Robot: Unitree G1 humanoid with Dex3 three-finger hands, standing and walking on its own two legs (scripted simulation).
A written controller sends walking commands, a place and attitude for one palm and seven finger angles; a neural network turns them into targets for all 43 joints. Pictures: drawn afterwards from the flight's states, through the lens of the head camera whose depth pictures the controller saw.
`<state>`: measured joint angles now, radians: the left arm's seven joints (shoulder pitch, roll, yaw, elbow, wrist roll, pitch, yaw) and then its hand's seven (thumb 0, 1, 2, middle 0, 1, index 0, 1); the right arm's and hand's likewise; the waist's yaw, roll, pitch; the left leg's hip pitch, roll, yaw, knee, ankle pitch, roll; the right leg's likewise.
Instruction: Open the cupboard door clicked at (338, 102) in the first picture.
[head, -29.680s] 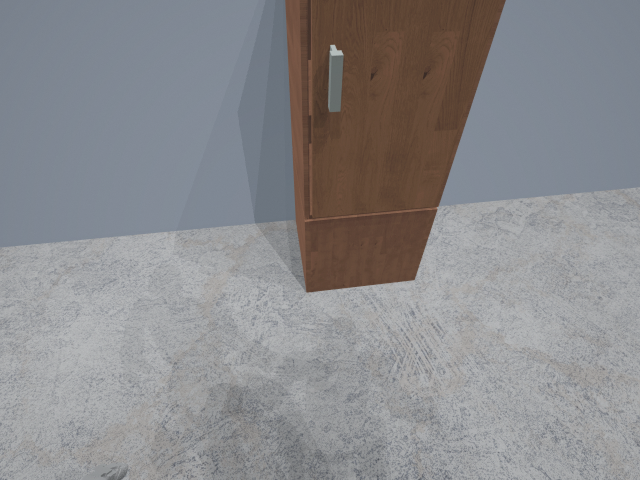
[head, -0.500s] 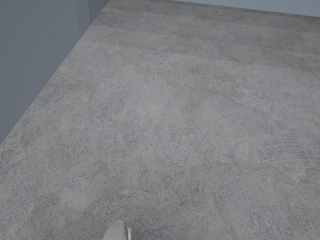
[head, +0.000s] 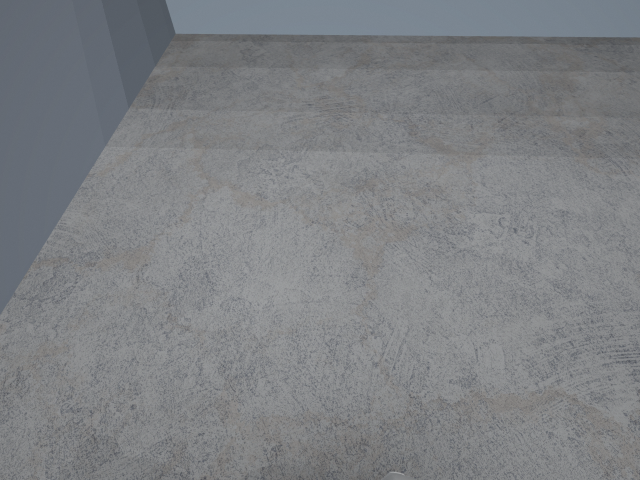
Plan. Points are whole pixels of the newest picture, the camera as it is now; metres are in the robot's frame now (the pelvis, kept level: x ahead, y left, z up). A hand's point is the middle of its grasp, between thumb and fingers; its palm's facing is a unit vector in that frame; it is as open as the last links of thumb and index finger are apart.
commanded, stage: walk to a spot facing it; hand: left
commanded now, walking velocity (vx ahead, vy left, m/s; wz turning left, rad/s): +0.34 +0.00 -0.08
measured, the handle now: out of the picture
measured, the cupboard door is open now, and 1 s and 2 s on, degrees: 43 43 43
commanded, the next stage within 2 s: turn to face it in 0.10 s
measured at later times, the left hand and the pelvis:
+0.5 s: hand (222, 419) +0.23 +0.18 -0.19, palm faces +0.16 -0.98 -0.15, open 7.4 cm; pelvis +0.23 +0.01 +0.00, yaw +6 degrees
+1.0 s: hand (242, 363) +0.30 +0.15 -0.14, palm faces +0.40 -0.88 -0.25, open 7.4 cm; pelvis +0.31 -0.06 +0.02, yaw +25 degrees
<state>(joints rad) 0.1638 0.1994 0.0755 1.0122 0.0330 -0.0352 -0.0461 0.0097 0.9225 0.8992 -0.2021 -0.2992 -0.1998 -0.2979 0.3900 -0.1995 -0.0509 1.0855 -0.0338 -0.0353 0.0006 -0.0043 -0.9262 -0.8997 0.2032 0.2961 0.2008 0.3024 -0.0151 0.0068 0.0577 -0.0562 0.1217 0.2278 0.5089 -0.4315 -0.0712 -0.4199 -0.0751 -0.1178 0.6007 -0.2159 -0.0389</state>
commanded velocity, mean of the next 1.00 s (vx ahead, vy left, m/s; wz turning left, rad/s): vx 0.05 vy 0.00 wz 0.50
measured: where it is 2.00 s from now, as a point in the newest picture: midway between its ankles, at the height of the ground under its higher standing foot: (361, 422)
